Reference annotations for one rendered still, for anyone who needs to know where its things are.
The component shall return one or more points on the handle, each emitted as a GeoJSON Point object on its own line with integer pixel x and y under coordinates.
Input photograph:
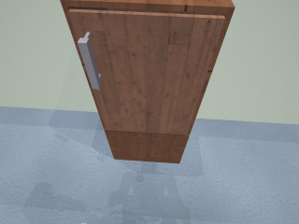
{"type": "Point", "coordinates": [86, 52]}

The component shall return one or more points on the cupboard door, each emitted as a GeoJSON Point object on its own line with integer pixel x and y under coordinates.
{"type": "Point", "coordinates": [153, 65]}

